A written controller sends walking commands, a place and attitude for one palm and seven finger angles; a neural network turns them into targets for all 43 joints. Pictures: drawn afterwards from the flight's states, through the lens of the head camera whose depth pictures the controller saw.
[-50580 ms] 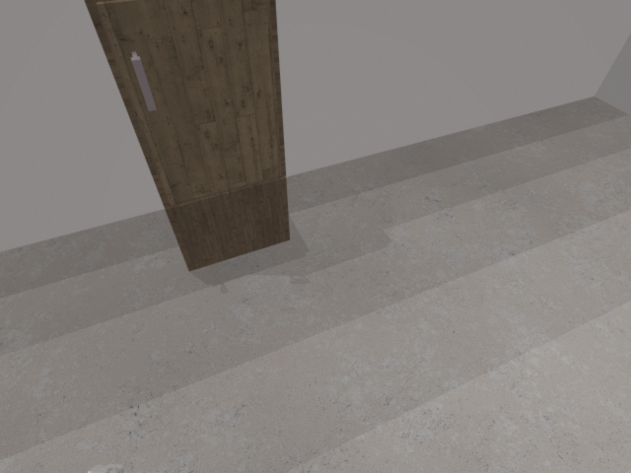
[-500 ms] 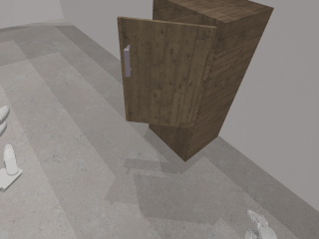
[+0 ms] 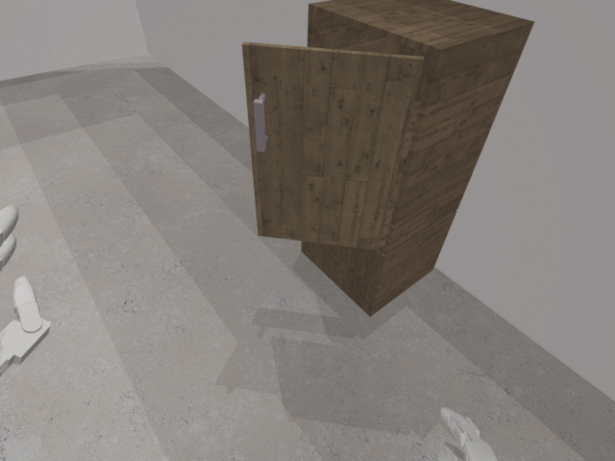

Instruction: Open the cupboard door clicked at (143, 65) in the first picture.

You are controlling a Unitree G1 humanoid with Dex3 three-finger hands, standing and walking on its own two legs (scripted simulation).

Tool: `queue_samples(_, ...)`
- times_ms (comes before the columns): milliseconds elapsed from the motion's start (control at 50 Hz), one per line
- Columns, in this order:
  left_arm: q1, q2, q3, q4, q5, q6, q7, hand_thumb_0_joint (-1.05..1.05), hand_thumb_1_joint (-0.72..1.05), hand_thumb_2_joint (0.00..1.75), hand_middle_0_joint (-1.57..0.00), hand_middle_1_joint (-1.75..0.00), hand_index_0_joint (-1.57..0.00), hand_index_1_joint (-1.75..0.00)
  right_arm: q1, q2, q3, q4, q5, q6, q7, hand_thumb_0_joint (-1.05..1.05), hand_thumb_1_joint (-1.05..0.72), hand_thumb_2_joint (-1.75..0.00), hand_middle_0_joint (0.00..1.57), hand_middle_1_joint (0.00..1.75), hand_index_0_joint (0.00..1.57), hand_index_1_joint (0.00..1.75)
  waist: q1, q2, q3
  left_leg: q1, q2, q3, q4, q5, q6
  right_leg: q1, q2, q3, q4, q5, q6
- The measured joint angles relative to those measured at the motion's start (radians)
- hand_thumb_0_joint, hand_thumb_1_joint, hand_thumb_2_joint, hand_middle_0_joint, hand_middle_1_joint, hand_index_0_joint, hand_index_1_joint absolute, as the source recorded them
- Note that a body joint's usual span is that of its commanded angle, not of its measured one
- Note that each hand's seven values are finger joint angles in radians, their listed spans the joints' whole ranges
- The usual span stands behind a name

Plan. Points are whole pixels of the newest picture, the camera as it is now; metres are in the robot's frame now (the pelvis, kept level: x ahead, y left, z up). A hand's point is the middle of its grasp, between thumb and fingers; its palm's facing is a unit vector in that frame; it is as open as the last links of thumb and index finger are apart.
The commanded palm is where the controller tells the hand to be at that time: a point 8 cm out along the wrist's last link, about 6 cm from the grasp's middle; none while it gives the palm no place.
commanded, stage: let the arm hang, fingers relaxed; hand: left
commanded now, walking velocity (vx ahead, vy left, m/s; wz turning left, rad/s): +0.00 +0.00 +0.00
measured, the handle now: (261, 122) +0.86 +0.15 +0.04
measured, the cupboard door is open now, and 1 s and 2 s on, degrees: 44 44 44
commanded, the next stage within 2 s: look to check the result in 1.12 s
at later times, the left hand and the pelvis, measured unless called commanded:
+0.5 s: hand out of the picture -0.03 +0.20 -0.17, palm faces +0.04 -0.97 -0.23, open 7.1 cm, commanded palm none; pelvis +0.00 +0.00 +0.01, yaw +1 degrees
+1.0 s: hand out of the picture +0.01 +0.17 -0.17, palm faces +0.02 -0.98 -0.20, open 7.4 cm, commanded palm none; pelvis +0.00 +0.00 +0.01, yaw +0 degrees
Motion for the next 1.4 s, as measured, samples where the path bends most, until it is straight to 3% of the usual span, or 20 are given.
queue_samples(60, -0.050, 0.001, -0.077, 0.101, 0.020, -0.015, -0.039, 0.01, 0.90, 0.90, -0.21, -0.30, -0.20, -0.31, -0.009, -0.030, -0.029, 0.059, 0.001, -0.026, 0.044, 0.01, -0.90, -0.90, 0.21, 0.30, 0.20, 0.30, 0.021, 0.028, -0.017, -0.044, 0.012, -0.009, 0.111, 0.007, -0.005, -0.022, 0.006, -0.011, 0.016, -0.017, -0.004)
queue_samples(100, -0.146, -0.029, -0.166, 0.314, 0.037, 0.052, -0.084, 0.01, 0.90, 0.90, -0.20, -0.30, -0.20, -0.31, -0.027, -0.073, -0.049, 0.113, -0.001, 0.006, 0.067, 0.00, -0.90, -0.90, 0.21, 0.30, 0.20, 0.30, 0.025, 0.063, -0.032, -0.055, 0.007, -0.025, 0.127, -0.050, 0.003, -0.059, 0.000, -0.028, 0.080, -0.056, 0.003)
queue_samples(200, -0.274, -0.151, -0.310, 0.900, 0.047, 0.210, -0.126, 0.00, 0.91, 0.90, -0.20, -0.30, -0.19, -0.30, -0.062, -0.098, -0.059, 0.212, -0.017, 0.091, 0.070, 0.00, -0.91, -0.90, 0.20, 0.30, 0.20, 0.30, 0.001, 0.049, -0.003, -0.046, -0.015, -0.017, 0.138, -0.081, 0.014, -0.071, -0.024, -0.023, 0.138, -0.091, 0.014)
queue_samples(280, -0.255, -0.231, -0.396, 1.209, 0.039, 0.238, -0.140, 0.01, 0.91, 0.90, -0.20, -0.30, -0.19, -0.30, -0.048, -0.078, -0.051, 0.264, -0.020, 0.109, 0.065, 0.00, -0.91, -0.90, 0.20, 0.30, 0.20, 0.30, -0.018, -0.003, 0.051, 0.005, -0.010, -0.006, 0.070, -0.053, 0.010, -0.030, -0.019, -0.011, 0.080, -0.061, 0.008)
queue_samples(320, -0.242, -0.244, -0.370, 1.295, 0.021, 0.220, -0.115, -0.01, 0.97, 0.90, -0.20, -0.30, -0.20, -0.30, -0.026, -0.061, -0.048, 0.299, -0.017, 0.113, 0.059, 0.00, -0.91, -0.90, 0.20, 0.30, 0.20, 0.30, -0.012, -0.024, 0.069, 0.020, -0.003, -0.012, 0.034, -0.033, 0.006, -0.010, -0.010, -0.015, 0.034, -0.036, 0.005)
queue_samples(440, -0.203, -0.185, -0.374, 1.454, 0.024, 0.197, -0.127, -0.02, 1.00, 0.90, -0.21, -0.30, -0.20, -0.30, 0.028, -0.031, -0.048, 0.403, -0.011, 0.133, 0.050, 0.00, -0.91, -0.90, 0.20, 0.30, 0.20, 0.30, 0.016, -0.019, 0.097, 0.050, 0.011, -0.023, -0.036, 0.007, -0.001, 0.037, 0.006, -0.023, -0.072, 0.023, -0.003)
queue_samples(700, -0.176, -0.199, -0.393, 1.584, 0.021, 0.182, -0.120, 0.00, 0.92, 0.90, -0.20, -0.30, -0.19, -0.30, 0.041, -0.004, -0.054, 0.491, -0.003, 0.129, 0.046, 0.00, -0.91, -0.90, 0.20, 0.30, 0.20, 0.30, 0.016, 0.037, 0.092, 0.093, 0.002, 0.001, -0.100, 0.040, 0.007, 0.057, -0.004, 0.000, -0.102, 0.045, 0.005)
queue_samples(1020, -0.253, -0.258, -0.394, 1.555, 0.024, 0.162, -0.118, 0.00, 0.91, 0.90, -0.20, -0.30, -0.20, -0.30, 0.022, 0.004, -0.060, 0.495, -0.008, 0.116, 0.043, 0.00, -0.91, -0.90, 0.20, 0.30, 0.20, 0.30, 0.002, 0.029, 0.072, 0.104, 0.008, 0.008, -0.111, 0.039, -0.002, 0.056, 0.001, 0.008, -0.093, 0.036, -0.003)
queue_samples(1400, -0.250, -0.234, -0.389, 1.570, 0.020, 0.161, -0.114, 0.00, 0.91, 0.90, -0.20, -0.30, -0.20, -0.30, 0.011, -0.008, -0.059, 0.507, -0.006, 0.117, 0.039, 0.00, -0.91, -0.90, 0.20, 0.30, 0.20, 0.30, 0.003, 0.031, 0.094, 0.128, 0.026, 0.006, -0.123, 0.028, -0.019, 0.087, 0.020, 0.008, -0.125, 0.037, -0.019)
